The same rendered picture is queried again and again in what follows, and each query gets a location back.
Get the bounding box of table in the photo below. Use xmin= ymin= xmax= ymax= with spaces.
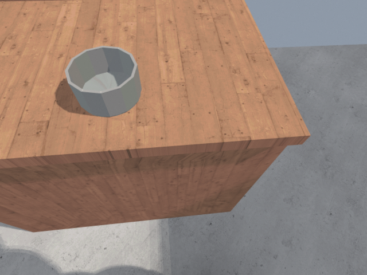
xmin=0 ymin=0 xmax=311 ymax=232

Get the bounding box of pot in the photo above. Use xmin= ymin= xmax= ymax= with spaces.
xmin=65 ymin=46 xmax=142 ymax=117

